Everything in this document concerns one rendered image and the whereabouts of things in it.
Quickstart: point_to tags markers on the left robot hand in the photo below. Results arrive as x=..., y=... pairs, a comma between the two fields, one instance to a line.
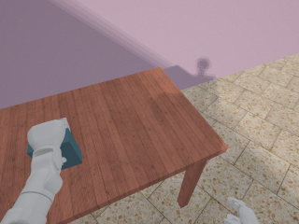
x=49, y=133

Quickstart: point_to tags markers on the table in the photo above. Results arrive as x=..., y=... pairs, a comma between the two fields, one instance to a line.
x=133, y=132

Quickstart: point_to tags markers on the right robot hand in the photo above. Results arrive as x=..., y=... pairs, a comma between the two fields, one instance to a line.
x=246, y=215

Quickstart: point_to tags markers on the sponge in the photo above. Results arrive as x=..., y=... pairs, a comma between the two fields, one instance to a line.
x=69, y=150

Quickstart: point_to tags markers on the left robot forearm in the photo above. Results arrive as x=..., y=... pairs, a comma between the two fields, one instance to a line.
x=37, y=196

